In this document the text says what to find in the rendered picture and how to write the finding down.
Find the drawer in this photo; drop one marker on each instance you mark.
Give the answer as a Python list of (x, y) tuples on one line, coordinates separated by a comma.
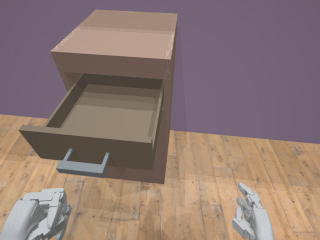
[(102, 114)]

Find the robot left hand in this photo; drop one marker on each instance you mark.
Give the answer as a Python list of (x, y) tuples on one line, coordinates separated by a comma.
[(46, 209)]

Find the cabinet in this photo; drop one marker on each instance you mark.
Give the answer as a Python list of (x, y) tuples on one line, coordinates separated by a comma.
[(128, 44)]

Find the robot right hand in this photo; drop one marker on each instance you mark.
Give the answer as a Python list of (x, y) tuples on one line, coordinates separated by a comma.
[(257, 225)]

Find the handle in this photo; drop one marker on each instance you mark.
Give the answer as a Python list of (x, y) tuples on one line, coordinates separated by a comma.
[(81, 168)]

